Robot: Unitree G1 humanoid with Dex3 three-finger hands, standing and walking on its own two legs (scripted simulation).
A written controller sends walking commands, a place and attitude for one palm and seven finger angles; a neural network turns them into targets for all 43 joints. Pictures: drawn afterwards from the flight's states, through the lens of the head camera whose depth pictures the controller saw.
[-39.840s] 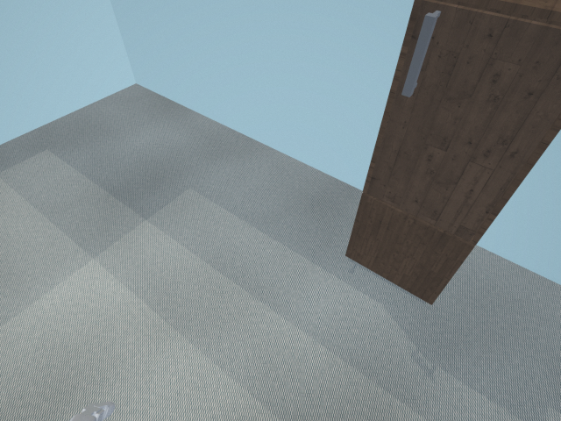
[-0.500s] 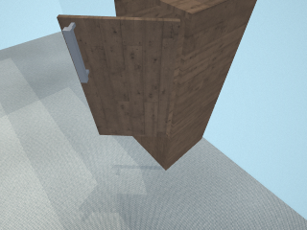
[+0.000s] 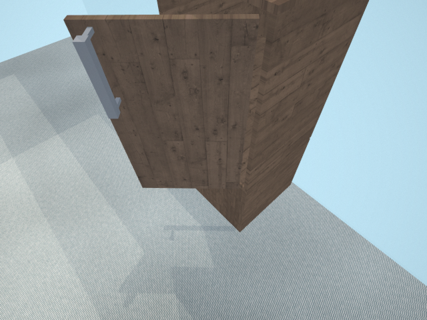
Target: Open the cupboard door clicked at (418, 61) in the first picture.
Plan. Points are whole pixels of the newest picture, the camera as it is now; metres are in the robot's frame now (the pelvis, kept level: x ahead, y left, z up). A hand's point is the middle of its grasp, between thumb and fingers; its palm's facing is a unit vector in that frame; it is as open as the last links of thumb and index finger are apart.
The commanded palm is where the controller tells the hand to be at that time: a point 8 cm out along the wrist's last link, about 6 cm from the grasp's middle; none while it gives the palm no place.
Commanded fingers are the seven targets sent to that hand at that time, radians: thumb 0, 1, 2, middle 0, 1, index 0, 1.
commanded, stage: come to a stop and stand still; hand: left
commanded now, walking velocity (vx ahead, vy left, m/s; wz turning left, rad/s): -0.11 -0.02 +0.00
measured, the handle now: (102, 76) +0.53 +0.26 +0.15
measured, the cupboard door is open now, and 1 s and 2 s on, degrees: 46 46 46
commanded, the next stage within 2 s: look again from close up in 1.62 s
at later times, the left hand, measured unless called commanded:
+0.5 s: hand out of the picture +0.01 +0.22 -0.16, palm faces -0.01 -0.97 -0.25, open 7.3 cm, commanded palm none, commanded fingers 0.00 0.90 0.90 -0.20 -0.30 -0.20 -0.30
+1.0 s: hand out of the picture +0.03 +0.19 -0.16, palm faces -0.03 -0.97 -0.23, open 7.3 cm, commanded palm none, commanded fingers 0.00 0.90 0.90 -0.20 -0.30 -0.20 -0.30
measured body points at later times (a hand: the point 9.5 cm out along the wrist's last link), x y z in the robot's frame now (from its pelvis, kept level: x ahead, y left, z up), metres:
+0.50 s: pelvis -0.02 +0.03 +0.00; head -0.01 +0.02 +0.45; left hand +0.01 +0.28 -0.15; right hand +0.02 -0.20 -0.16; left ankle -0.01 +0.13 -0.73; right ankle +0.01 -0.09 -0.73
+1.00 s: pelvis +0.01 +0.02 +0.01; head +0.03 -0.01 +0.46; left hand +0.03 +0.25 -0.14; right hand +0.02 -0.21 -0.16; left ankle -0.01 +0.13 -0.73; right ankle +0.01 -0.09 -0.73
